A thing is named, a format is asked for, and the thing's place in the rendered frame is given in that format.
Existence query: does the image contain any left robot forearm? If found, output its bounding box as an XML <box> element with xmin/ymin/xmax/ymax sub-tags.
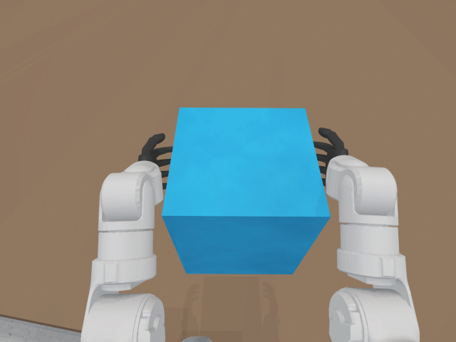
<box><xmin>81</xmin><ymin>161</ymin><xmax>164</xmax><ymax>342</ymax></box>

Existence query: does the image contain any robot right hand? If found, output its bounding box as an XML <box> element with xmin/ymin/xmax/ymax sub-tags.
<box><xmin>313</xmin><ymin>128</ymin><xmax>348</xmax><ymax>186</ymax></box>

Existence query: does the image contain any right robot forearm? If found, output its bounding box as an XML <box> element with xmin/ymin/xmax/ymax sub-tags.
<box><xmin>326</xmin><ymin>155</ymin><xmax>420</xmax><ymax>340</ymax></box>

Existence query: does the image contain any right robot upper arm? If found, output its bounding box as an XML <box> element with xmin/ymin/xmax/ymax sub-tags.
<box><xmin>329</xmin><ymin>287</ymin><xmax>420</xmax><ymax>342</ymax></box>

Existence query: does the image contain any left robot upper arm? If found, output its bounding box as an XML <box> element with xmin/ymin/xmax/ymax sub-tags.
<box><xmin>82</xmin><ymin>294</ymin><xmax>165</xmax><ymax>342</ymax></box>

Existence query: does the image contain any robot left hand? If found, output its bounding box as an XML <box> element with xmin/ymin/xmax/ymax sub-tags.
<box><xmin>138</xmin><ymin>133</ymin><xmax>173</xmax><ymax>190</ymax></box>

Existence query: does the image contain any carton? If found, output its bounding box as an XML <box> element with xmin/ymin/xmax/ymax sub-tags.
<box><xmin>162</xmin><ymin>108</ymin><xmax>331</xmax><ymax>274</ymax></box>

